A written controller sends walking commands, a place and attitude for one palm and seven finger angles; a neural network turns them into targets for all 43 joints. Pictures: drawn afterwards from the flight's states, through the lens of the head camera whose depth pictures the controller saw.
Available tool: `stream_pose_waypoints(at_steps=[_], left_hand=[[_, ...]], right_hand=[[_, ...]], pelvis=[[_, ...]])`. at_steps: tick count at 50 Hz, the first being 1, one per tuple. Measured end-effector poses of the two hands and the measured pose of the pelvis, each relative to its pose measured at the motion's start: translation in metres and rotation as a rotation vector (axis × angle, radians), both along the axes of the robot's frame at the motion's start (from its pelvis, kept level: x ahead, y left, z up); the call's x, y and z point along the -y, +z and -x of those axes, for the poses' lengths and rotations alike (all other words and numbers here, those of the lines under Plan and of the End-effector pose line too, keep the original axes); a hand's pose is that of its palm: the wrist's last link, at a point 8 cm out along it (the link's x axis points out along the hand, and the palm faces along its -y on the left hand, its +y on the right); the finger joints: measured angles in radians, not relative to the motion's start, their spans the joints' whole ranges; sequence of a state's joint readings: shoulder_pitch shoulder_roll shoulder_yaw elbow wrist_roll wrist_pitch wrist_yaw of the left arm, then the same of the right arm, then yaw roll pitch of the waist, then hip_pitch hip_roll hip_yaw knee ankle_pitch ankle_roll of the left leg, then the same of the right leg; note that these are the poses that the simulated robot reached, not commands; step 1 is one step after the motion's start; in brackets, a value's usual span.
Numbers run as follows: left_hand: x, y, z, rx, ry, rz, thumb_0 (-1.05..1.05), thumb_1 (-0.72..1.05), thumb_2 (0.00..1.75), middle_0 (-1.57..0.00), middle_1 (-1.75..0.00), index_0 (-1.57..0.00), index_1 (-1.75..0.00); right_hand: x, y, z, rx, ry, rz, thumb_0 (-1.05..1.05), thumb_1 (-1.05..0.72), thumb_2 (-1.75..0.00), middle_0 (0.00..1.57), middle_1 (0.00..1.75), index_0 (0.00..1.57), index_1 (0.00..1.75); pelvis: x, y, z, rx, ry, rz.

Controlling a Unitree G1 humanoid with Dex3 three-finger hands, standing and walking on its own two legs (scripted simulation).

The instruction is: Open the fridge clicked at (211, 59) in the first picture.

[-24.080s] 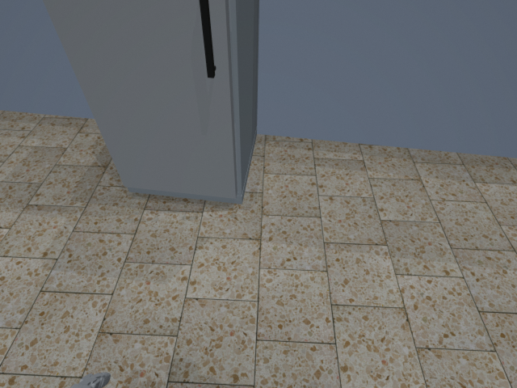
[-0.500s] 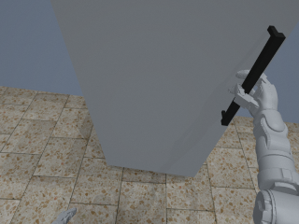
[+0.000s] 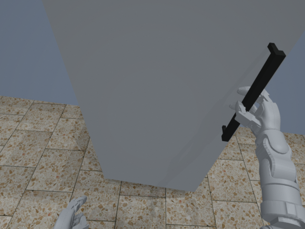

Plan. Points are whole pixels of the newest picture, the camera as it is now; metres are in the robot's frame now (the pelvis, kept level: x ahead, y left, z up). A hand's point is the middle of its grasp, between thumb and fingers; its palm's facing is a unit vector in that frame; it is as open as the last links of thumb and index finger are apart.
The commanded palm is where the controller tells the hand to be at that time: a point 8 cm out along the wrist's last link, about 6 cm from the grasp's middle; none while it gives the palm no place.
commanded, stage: pull the door a little, standing still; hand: right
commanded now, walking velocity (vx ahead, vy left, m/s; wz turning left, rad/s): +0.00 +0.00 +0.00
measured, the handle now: (244, 101) +0.44 -0.21 +0.13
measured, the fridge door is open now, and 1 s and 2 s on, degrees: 1 29 65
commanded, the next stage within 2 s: walk backward, drawing the door open in 0.10 s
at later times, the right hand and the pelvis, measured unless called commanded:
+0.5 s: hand (239, 149) +0.28 -0.16 +0.13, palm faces +0.15 +0.96 -0.23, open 6.2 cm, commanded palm +0.25 -0.21 +0.14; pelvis +0.00 +0.00 +0.00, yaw -1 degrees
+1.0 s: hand (214, 209) +0.16 -0.09 +0.12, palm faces +0.26 +0.95 -0.19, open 6.7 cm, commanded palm +0.11 -0.13 +0.14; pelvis -0.07 +0.08 -0.02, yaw -15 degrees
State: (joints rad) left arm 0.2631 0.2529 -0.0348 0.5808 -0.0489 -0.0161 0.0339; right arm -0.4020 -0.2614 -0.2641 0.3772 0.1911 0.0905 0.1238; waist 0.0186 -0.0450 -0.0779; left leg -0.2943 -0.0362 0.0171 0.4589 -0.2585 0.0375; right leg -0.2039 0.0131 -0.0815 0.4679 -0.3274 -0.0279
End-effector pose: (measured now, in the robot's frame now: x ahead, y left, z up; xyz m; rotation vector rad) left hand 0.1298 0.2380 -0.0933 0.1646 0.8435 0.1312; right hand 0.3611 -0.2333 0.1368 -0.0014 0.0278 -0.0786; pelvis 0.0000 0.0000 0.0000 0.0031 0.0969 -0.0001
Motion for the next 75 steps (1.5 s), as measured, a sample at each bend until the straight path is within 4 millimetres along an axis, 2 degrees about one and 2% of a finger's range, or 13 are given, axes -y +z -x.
stream_pose_waypoints(at_steps=[5, 12, 15, 20, 25, 32, 41, 47, 56, 63, 70, 73, 75], left_hand=[[0.001, 0.004, -0.009, 0.02, 0.015, 0.012, 0.01, 0.9, 0.9, -0.2, -0.3, -0.21, -0.3], [0.002, 0.013, -0.037, 0.091, 0.005, 0.009, 0.02, 0.9, 0.9, -0.2, -0.3, -0.2, -0.3], [0.003, 0.011, -0.052, 0.097, -0.037, -0.021, 0.02, 0.91, 0.9, -0.2, -0.3, -0.2, -0.3], [0.009, 0.01, -0.062, 0.076, -0.064, -0.036, 0.01, 0.91, 0.9, -0.2, -0.3, -0.2, -0.3], [0.018, 0.012, -0.057, 0.088, -0.067, -0.003, 0.01, 0.91, 0.9, -0.2, -0.3, -0.2, -0.3], [0.021, -0.005, -0.039, 0.054, -0.127, 0.073, 0.01, 0.9, 0.9, -0.2, -0.3, -0.2, -0.3], [-0.012, -0.009, -0.007, 0.009, -0.169, 0.006, 0.02, 0.9, 0.9, -0.2, -0.3, -0.21, -0.3], [-0.027, -0.013, 0.002, 0.049, -0.209, -0.07, 0.02, 0.91, 0.9, -0.2, -0.3, -0.2, -0.3], [-0.034, -0.011, 0.013, 0.025, -0.384, 0.022, 0.02, 0.9, 0.9, -0.2, -0.3, -0.2, -0.3], [-0.071, -0.024, -0.018, 0.05, -0.464, 0.073, 0.02, 0.9, 0.9, -0.2, -0.3, -0.21, -0.3], [-0.111, -0.004, -0.05, 0.125, -0.57, -0.031, 0.02, 0.91, 0.9, -0.2, -0.3, -0.2, -0.3], [-0.122, -0.008, -0.061, 0.195, -0.625, -0.048, 0.02, 0.91, 0.9, -0.2, -0.3, -0.2, -0.3], [-0.131, -0.009, -0.061, 0.16, -0.68, -0.047, 0.01, 0.91, 0.9, -0.2, -0.3, -0.2, -0.3]], right_hand=[[-0.002, -0.001, 0.016, 0.016, 0.015, 0.006, 0.01, -0.77, -0.79, 0.28, 1.35, 0.27, 1.38], [-0.009, 0.001, 0.06, 0.037, 0.044, 0.068, 0.01, -0.74, -0.78, 0.29, 1.34, 0.27, 1.36], [-0.01, 0.002, 0.071, 0.081, 0.02, 0.189, 0.0, -0.66, -0.77, 0.33, 1.35, 0.3, 1.36], [-0.017, 0.001, 0.089, 0.106, -0.025, 0.229, -0.02, -0.63, -0.79, 0.4, 1.38, 0.35, 1.38], [-0.025, 0.002, 0.106, 0.092, -0.065, 0.241, -0.03, -0.63, -0.78, 0.43, 1.39, 0.34, 1.39], [-0.04, 0.002, 0.132, 0.079, -0.145, 0.276, -0.04, -0.64, -0.78, 0.44, 1.4, 0.3, 1.4], [-0.067, 0.0, 0.183, 0.114, -0.173, 0.238, -0.02, -0.65, -0.75, 0.44, 1.4, 0.3, 1.4], [-0.089, -0.005, 0.221, 0.175, -0.159, 0.207, -0.02, -0.65, -0.73, 0.41, 1.39, 0.28, 1.32], [-0.127, -0.003, 0.268, 0.134, -0.23, 0.252, -0.03, -0.66, -0.73, 0.39, 1.33, 0.24, 1.28], [-0.169, -0.002, 0.303, 0.12, -0.399, 0.292, -0.04, -0.63, -0.77, 0.41, 1.36, 0.25, 1.31], [-0.209, -0.003, 0.335, 0.126, -0.457, 0.291, -0.04, -0.62, -0.77, 0.41, 1.36, 0.26, 1.31], [-0.226, -0.01, 0.347, 0.19, -0.497, 0.31, -0.05, -0.63, -0.77, 0.42, 1.37, 0.22, 1.26], [-0.239, -0.011, 0.353, 0.195, -0.539, 0.324, -0.06, -0.64, -0.78, 0.43, 1.38, 0.21, 1.25]], pelvis=[[0.001, 0.002, -0.009, 0.01, 0.02, 0.002], [0.001, 0.002, -0.024, 0.029, 0.041, 0.002], [0.002, -0.002, -0.021, 0.028, 0.01, -0.008], [0.004, 0.0, -0.011, 0.036, -0.011, 0.003], [0.001, 0.002, -0.005, 0.058, -0.022, 0.016], [-0.024, -0.002, 0.008, 0.067, -0.062, 0.034], [-0.056, -0.003, 0.048, 0.08, -0.146, 0.055], [-0.067, -0.019, 0.064, 0.093, -0.229, 0.016], [-0.132, -0.006, 0.086, 0.125, -0.363, 0.008], [-0.199, -0.017, 0.085, 0.135, -0.466, 0.021], [-0.246, -0.015, 0.086, 0.11, -0.611, 0.053], [-0.271, -0.032, 0.088, 0.108, -0.652, 0.045], [-0.294, -0.028, 0.084, 0.13, -0.673, 0.07]])
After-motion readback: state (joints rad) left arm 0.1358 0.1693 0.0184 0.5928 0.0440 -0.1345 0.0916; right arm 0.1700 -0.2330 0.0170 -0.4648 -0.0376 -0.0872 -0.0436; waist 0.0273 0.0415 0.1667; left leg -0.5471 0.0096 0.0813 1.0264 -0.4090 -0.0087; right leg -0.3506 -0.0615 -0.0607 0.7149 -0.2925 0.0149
